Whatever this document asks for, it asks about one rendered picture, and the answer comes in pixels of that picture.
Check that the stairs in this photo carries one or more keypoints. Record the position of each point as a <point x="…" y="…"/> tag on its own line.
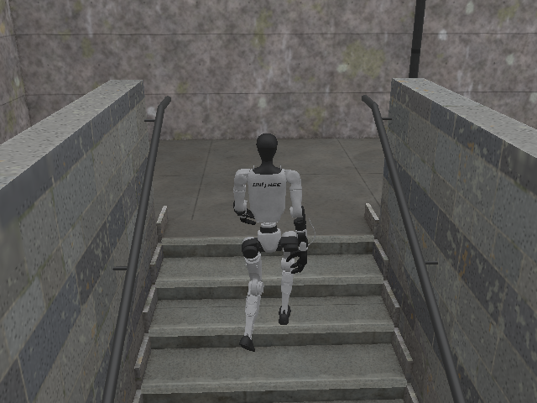
<point x="219" y="359"/>

